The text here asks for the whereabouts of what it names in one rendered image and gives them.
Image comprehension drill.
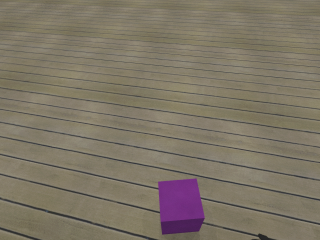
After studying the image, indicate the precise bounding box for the carton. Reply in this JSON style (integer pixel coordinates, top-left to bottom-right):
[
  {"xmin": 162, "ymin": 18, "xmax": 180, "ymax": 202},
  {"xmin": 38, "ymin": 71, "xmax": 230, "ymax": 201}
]
[{"xmin": 158, "ymin": 178, "xmax": 205, "ymax": 235}]

